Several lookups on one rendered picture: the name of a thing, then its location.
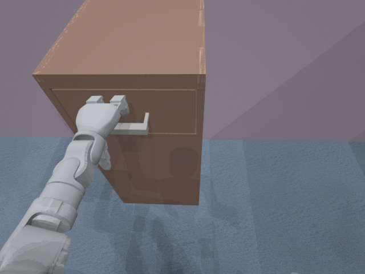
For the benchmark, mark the drawer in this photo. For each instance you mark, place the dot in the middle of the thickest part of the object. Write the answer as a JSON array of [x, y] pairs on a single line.
[[170, 110]]

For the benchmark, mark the robot left forearm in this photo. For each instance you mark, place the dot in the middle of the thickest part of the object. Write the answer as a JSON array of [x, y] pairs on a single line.
[[56, 208]]

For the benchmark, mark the robot left hand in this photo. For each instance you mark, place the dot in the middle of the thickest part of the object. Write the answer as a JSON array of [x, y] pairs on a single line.
[[102, 118]]

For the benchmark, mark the left robot upper arm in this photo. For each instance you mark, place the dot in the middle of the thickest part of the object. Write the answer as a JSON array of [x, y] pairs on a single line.
[[37, 251]]

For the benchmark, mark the cabinet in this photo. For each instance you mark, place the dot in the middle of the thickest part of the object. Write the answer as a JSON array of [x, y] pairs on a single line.
[[137, 44]]

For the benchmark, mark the handle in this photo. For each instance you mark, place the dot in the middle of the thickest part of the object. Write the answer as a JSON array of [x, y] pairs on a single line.
[[132, 128]]

